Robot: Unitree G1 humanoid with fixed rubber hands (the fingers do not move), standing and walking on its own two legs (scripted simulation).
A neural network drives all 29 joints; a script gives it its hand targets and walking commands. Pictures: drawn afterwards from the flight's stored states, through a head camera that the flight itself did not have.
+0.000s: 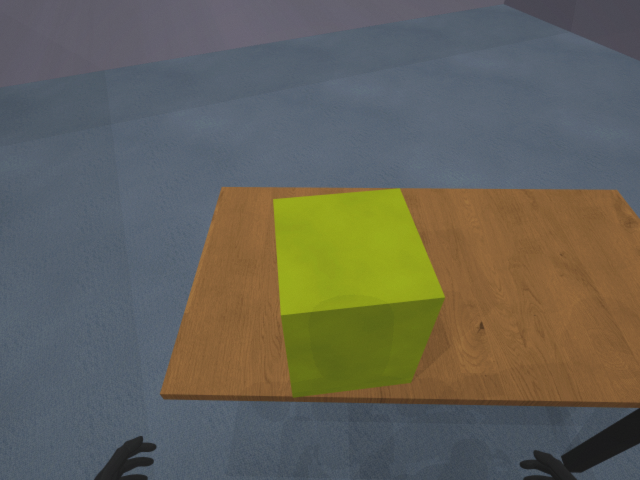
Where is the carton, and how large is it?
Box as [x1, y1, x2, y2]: [273, 188, 444, 397]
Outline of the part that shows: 399,188 273,199 280,310 293,397 410,382 444,296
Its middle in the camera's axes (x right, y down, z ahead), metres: +0.04 +0.08 +0.63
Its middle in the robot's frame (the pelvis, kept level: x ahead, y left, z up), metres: +0.43 -0.03 -0.05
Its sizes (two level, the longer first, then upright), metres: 0.210 0.200 0.250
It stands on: a table, 0.58 m high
